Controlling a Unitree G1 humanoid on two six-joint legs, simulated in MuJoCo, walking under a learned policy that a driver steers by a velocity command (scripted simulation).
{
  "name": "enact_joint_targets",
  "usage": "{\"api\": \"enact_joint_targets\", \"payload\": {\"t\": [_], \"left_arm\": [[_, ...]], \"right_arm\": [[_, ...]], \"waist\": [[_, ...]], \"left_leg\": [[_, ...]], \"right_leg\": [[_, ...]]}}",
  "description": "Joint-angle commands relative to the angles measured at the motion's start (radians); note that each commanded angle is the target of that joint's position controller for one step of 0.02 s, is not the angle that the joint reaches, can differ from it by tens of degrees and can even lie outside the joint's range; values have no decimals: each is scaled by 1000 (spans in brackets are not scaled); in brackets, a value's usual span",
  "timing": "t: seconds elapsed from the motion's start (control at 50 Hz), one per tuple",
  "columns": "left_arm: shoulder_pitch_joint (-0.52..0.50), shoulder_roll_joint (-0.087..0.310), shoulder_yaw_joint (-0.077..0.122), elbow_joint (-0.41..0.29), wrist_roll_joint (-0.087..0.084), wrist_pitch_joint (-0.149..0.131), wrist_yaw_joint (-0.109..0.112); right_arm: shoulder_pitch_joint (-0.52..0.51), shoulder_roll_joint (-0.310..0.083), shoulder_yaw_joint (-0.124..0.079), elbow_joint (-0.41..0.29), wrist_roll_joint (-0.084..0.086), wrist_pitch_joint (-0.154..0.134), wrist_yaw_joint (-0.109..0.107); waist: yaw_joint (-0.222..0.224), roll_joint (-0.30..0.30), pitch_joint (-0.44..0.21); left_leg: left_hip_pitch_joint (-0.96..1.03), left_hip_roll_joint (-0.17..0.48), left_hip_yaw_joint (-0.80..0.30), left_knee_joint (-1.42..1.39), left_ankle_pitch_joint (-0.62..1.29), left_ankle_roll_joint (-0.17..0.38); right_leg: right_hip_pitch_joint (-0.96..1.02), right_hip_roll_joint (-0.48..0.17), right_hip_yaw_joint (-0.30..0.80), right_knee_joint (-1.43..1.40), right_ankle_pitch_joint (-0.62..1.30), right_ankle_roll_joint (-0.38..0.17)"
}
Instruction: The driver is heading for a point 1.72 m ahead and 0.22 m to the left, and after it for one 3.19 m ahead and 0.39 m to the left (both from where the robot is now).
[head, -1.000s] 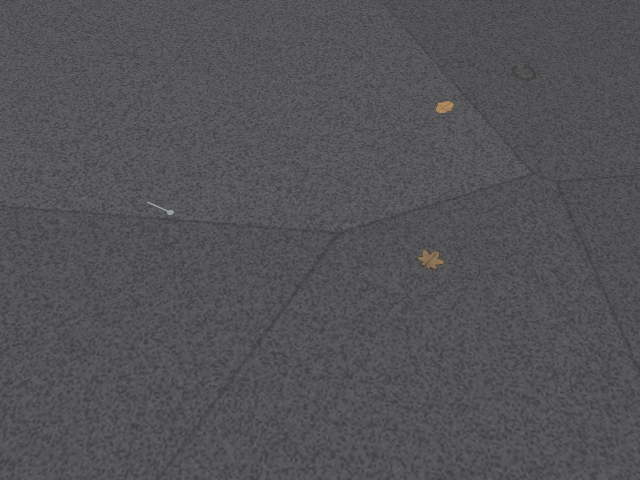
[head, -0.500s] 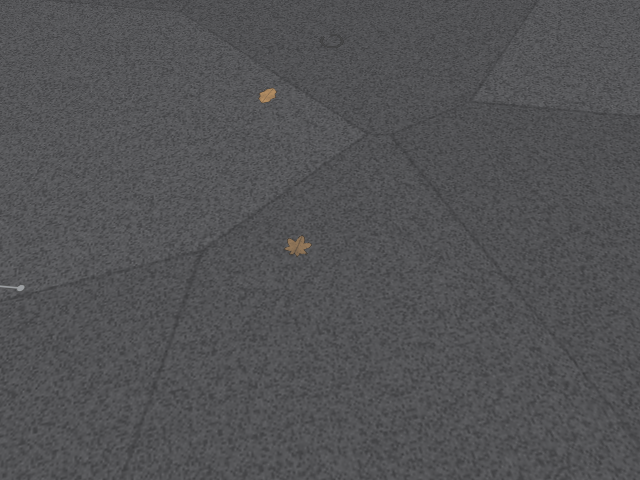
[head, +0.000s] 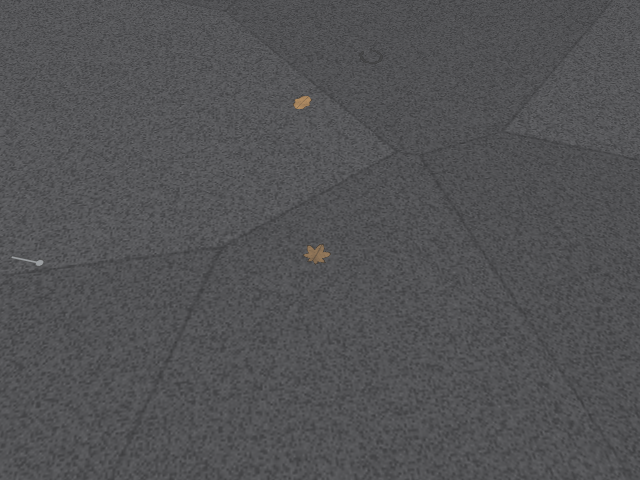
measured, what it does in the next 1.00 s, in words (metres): walks ahead, turning left: left foot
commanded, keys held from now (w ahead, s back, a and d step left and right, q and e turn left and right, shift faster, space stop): w+q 0.52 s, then w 0.10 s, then w+e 0.38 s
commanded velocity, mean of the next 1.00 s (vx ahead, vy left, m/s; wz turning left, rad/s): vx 0.38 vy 0.00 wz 0.28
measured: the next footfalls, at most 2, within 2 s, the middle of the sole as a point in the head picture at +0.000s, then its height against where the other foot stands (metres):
left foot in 0.62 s outside the picture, level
right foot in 1.18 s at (272, 398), level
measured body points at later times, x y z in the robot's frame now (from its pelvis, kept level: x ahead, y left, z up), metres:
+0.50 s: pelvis +0.10 +0.01 +0.00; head +0.13 +0.00 +0.45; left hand +0.01 +0.27 -0.11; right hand +0.37 -0.16 -0.09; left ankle +0.20 +0.21 -0.68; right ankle -0.01 -0.12 -0.73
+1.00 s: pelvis +0.35 +0.15 +0.01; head +0.36 +0.16 +0.46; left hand +0.41 +0.45 -0.10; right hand +0.49 -0.09 -0.11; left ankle +0.24 +0.19 -0.73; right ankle +0.57 +0.04 -0.67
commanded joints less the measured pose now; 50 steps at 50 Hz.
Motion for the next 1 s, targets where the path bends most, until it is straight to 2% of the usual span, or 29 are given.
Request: {"api": "enact_joint_targets", "payload": {"t": [0.02,0.06,0.08,0.1,0.12,0.14,0.16,0.18,0.22,0.26,0.4,0.48,0.52,0.56,0.58,0.6,0.62,0.64,0.66,0.68,0.7,0.72,0.74,0.76,0.8,0.84,0.88,0.94,1.0], "left_arm": [[-13,63,18,-89,-13,-27,-11],[49,45,19,-67,-21,-40,-33],[109,50,27,-45,-22,-43,-40],[202,100,45,-21,-16,-44,-36],[275,204,64,-20,3,-45,-29],[222,239,63,-40,41,-69,-37],[146,181,47,-55,26,-87,-28],[106,144,37,-58,5,-97,-18],[110,124,29,-53,0,-106,-3],[168,110,25,-36,9,-119,0],[251,131,29,8,9,-111,-8],[297,150,33,49,-4,-99,-9],[309,161,35,67,-14,-90,-11],[314,184,38,83,-24,-83,-12],[312,205,41,89,-30,-80,-9],[300,217,42,93,-31,-77,-6],[288,209,35,89,-35,-79,-2],[298,135,7,62,-5,-91,-4],[396,39,-29,34,-8,-118,-22],[254,155,4,33,-56,-138,-28],[167,166,9,-8,-78,-142,-30],[160,143,4,0,-62,-140,-23],[176,135,9,14,-41,-131,-22],[225,125,10,36,-40,-113,-24],[268,90,7,58,-41,-84,-24],[233,77,7,48,-39,-71,-20],[175,71,7,27,-35,-74,-20],[85,53,-3,1,-30,-88,-38],[-18,26,-19,-41,-28,-93,-60]], "right_arm": [[-33,-191,-58,-72,24,-4,-13],[-84,-179,-55,-89,37,27,-18],[-103,-161,-49,-100,32,36,-18],[-105,-112,-36,-111,22,34,-16],[-98,-30,-16,-140,23,25,-11],[-132,-92,-30,-178,30,2,-11],[-115,-143,-48,-157,33,-7,-7],[-76,-156,-55,-126,25,-9,-5],[-58,-126,-51,-97,16,-18,3],[-66,-90,-43,-97,24,-27,16],[-176,-47,-24,-154,26,-35,46],[-278,-10,-2,-193,29,-43,78],[-306,-6,2,-209,32,-48,94],[-288,-20,-4,-217,28,-50,101],[-234,-44,-17,-210,25,-48,99],[-101,-89,-42,-180,27,-44,93],[71,-138,-71,-134,30,-38,76],[217,-209,-88,-97,24,-25,49],[183,-264,-78,-110,14,-39,45],[191,-174,-58,-109,1,-49,48],[140,-143,-44,-87,-2,-60,51],[80,-111,-34,-77,4,-70,52],[28,-76,-26,-75,0,-78,54],[-4,-55,-21,-74,-7,-87,55],[-19,-53,-26,-53,-10,-111,55],[-14,-63,-30,-29,-18,-123,51],[2,-65,-30,-9,-23,-125,42],[8,-82,-30,4,-18,-123,30],[64,-111,-37,35,-7,-112,19]], "waist": [[11,153,-146],[49,161,-147],[84,158,-131],[113,57,-115],[114,-208,-99],[88,-222,-5],[41,-157,64],[19,-130,73],[29,-108,49],[52,-88,25],[107,-88,64],[142,-71,116],[140,-69,120],[99,-99,72],[54,-129,18],[-32,-134,-68],[-126,-112,-157],[-154,42,-273],[-50,211,-443],[-133,75,-410],[-110,82,-233],[-58,29,-150],[-19,49,-99],[17,78,-84],[47,72,-65],[48,61,-18],[32,63,13],[1,50,32],[-45,29,63]], "left_leg": [[196,227,-329,-191,285,217],[51,147,-282,-206,-78,180],[-60,103,-259,-198,-238,149],[-237,29,-187,-45,-335,89],[-458,-104,-47,276,-352,35],[-531,-41,-134,430,-295,38],[-567,-7,-144,499,-194,43],[-570,5,-130,516,-112,32],[-544,31,-96,551,22,8],[-532,37,-64,583,111,-4],[-541,64,3,350,248,-29],[-499,72,96,187,234,6],[-458,57,142,120,179,37],[-305,-4,191,68,99,86],[-199,-46,211,60,58,114],[-18,-83,215,18,73,151],[255,-96,188,-54,158,190],[618,111,-100,-17,165,242],[815,387,-669,-155,-33,410],[728,390,-636,-252,-49,374],[567,351,-435,-271,50,326],[412,299,-298,-288,142,286],[302,251,-198,-317,195,264],[231,221,-123,-356,215,247],[165,208,-40,-402,311,243],[132,198,44,-427,380,229],[148,180,106,-439,407,211],[181,161,182,-455,412,175],[284,204,209,-454,463,163]], "right_leg": [[-98,-32,49,-37,1,12],[94,2,-16,-233,175,7],[226,10,-39,-332,254,-2],[377,-96,80,-397,157,-32],[435,-369,483,-553,-158,-137],[281,-482,708,-653,-295,-243],[263,-454,625,-656,-302,-229],[275,-398,504,-649,-211,-184],[299,-331,313,-650,8,-127],[315,-303,187,-649,164,-118],[371,-311,-23,-659,394,-134],[404,-340,-108,-654,481,-136],[439,-349,-145,-619,586,-129],[443,-355,-176,-530,951,-123],[452,-361,-188,-441,1180,-119],[431,-352,-207,-286,1310,-104],[307,-323,-233,-88,1261,-76],[-12,-266,-208,236,624,-45],[-317,-87,-51,541,-98,-6],[-376,-106,91,619,-46,-14],[-421,-141,75,594,49,-23],[-378,-190,70,519,140,-23],[-330,-214,73,462,201,-15],[-265,-231,85,441,254,-9],[-233,-225,83,422,301,11],[-282,-215,100,373,358,29],[-338,-196,114,268,459,38],[-320,-173,68,44,631,26],[-353,-161,20,-86,655,4]]}}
